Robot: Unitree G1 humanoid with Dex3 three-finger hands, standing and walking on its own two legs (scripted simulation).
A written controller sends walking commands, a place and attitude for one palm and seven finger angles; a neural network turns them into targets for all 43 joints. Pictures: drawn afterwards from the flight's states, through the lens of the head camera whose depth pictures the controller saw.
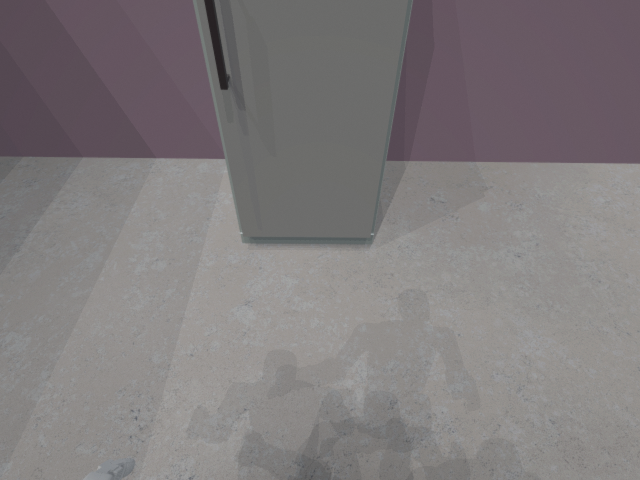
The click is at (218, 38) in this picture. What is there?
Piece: fridge door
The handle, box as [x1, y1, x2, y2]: [204, 0, 229, 89]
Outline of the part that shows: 204,0 221,89 227,89 227,81 229,76 225,73 213,0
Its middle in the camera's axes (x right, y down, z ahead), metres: -0.26 -0.54 +0.93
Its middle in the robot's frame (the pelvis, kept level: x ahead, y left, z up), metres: +1.07 +0.32 +0.15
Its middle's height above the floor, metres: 0.92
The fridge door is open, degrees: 0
